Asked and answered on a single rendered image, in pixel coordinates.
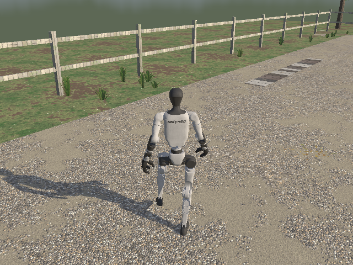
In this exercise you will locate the right robot upper arm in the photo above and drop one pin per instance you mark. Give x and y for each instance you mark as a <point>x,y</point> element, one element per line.
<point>196,124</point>

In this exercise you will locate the robot left forearm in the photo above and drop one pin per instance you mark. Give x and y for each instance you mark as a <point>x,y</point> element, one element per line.
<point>149,150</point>

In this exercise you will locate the right robot hand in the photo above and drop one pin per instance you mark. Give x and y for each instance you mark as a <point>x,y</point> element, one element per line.
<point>203,154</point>

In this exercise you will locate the robot right forearm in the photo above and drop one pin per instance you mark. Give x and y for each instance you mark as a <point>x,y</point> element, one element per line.
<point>203,143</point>

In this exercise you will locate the left robot hand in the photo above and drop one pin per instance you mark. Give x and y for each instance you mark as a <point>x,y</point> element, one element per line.
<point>144,165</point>

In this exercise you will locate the left robot upper arm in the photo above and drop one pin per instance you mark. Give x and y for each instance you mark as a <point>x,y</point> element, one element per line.
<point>156,127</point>

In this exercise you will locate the robot torso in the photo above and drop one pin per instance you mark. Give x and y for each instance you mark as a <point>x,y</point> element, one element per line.
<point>176,128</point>

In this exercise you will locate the humanoid robot head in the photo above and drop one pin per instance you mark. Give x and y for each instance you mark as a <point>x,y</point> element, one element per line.
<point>176,95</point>

